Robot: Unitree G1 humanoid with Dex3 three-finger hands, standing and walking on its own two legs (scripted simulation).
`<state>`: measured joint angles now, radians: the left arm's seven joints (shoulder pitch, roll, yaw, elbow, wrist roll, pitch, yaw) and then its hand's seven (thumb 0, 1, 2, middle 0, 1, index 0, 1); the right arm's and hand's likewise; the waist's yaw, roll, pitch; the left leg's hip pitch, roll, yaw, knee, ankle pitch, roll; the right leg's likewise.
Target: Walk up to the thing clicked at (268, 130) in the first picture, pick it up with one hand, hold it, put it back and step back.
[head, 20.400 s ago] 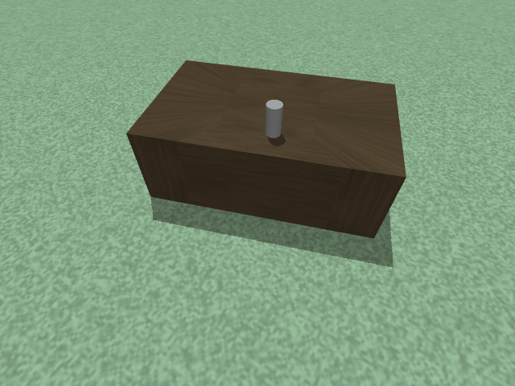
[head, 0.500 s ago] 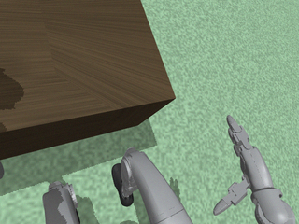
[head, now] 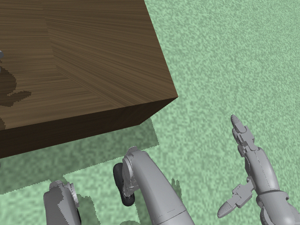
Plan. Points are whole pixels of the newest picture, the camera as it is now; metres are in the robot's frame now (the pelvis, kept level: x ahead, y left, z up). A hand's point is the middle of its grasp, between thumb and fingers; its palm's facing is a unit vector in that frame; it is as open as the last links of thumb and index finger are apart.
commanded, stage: open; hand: left
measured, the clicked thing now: out of the picture +0.59 +0.22 -0.06
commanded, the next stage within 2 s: withdraw in 0.18 s
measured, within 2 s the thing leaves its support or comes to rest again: neither
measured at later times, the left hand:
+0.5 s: hand out of the picture +0.60 +0.22 -0.02, palm faces +0.23 -0.97 +0.00, open 16.6 cm
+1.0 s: hand out of the picture +0.58 +0.33 +0.09, palm faces +0.37 -0.90 -0.20, open 17.5 cm
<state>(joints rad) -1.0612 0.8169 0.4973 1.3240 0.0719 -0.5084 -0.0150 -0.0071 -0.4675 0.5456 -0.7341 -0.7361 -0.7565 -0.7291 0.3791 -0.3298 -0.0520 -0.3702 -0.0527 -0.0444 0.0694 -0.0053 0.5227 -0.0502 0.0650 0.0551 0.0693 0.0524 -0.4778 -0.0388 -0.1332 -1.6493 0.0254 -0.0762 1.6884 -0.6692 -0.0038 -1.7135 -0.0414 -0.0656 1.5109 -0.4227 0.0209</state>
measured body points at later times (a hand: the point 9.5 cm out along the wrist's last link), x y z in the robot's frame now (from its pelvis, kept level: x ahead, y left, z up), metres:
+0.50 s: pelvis +0.00 +0.00 +0.00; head +0.23 +0.09 +0.38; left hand +0.58 +0.28 -0.01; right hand +0.18 -0.26 +0.12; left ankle +0.03 +0.12 -0.52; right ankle +0.12 -0.14 -0.52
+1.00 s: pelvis +0.02 +0.01 +0.08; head +0.21 +0.07 +0.49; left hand +0.55 +0.38 +0.11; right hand +0.19 -0.25 +0.15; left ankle +0.03 +0.12 -0.52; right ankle +0.12 -0.14 -0.52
